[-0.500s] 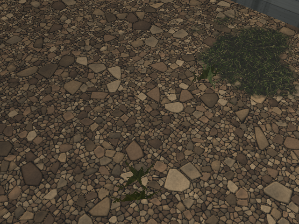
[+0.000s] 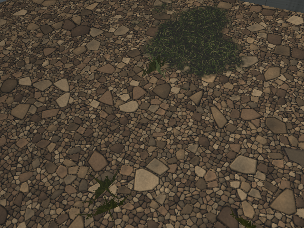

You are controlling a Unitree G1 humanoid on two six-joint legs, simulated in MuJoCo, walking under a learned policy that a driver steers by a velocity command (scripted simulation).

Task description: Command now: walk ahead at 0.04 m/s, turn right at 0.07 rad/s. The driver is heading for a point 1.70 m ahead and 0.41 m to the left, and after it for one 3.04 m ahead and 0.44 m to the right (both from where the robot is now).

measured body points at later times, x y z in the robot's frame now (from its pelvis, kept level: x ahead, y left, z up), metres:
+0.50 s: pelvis +0.12 +0.05 +0.01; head +0.14 +0.09 +0.45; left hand +0.25 +0.35 -0.09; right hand +0.18 -0.22 -0.10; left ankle +0.01 +0.13 -0.74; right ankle +0.24 -0.08 -0.69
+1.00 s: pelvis +0.38 +0.09 +0.00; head +0.41 +0.11 +0.45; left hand +0.27 +0.36 -0.12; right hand +0.68 -0.04 -0.08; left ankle +0.42 +0.28 -0.69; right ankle +0.39 -0.03 -0.74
